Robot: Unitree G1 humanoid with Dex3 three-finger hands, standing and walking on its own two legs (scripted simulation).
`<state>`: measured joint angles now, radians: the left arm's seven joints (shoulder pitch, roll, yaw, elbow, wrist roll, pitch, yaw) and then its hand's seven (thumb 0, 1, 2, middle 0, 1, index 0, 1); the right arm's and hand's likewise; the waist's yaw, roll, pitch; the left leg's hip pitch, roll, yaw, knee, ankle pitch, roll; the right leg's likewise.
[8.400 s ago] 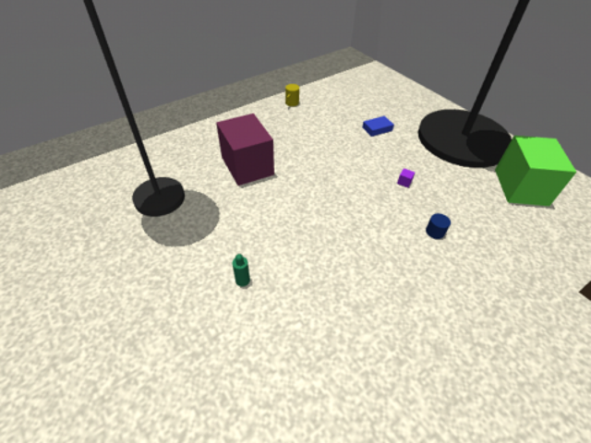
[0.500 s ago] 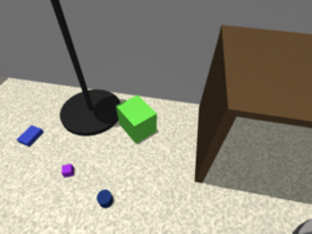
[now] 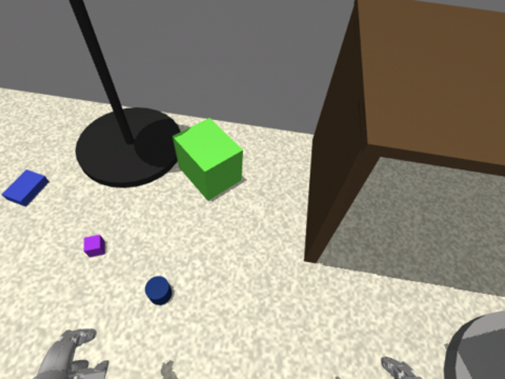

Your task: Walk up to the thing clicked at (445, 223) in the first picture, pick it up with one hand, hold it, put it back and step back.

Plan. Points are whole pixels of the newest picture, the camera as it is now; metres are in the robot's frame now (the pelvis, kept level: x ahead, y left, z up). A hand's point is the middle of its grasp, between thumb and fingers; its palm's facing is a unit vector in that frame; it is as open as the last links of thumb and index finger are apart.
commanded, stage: rise first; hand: left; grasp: from above
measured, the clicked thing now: (158, 290) +0.48 +0.30 -0.72
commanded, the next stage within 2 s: none
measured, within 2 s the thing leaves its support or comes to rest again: neither
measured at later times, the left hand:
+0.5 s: hand out of the picture +0.14 +0.27 -0.20, palm faces -0.13 -0.89 -0.45, open 14.0 cm
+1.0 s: hand (103, 359) +0.21 +0.32 -0.34, palm faces -0.41 -0.61 -0.68, open 14.1 cm
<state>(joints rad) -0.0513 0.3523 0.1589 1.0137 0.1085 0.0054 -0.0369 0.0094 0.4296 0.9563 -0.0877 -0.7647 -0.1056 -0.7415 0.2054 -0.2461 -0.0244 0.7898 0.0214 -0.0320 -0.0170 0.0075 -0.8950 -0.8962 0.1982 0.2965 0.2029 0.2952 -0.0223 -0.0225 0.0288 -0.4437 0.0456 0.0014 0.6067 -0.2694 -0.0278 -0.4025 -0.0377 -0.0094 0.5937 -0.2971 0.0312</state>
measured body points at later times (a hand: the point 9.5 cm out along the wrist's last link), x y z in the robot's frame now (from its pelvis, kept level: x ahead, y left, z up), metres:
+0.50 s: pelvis +0.00 +0.01 -0.06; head +0.09 +0.02 +0.38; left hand +0.14 +0.32 -0.17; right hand +0.17 -0.25 -0.16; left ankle +0.02 +0.14 -0.73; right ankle +0.00 -0.14 -0.73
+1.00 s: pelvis -0.03 +0.00 -0.21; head +0.14 +0.02 +0.21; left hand +0.23 +0.34 -0.30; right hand +0.16 -0.26 -0.31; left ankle +0.02 +0.14 -0.73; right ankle +0.00 -0.14 -0.73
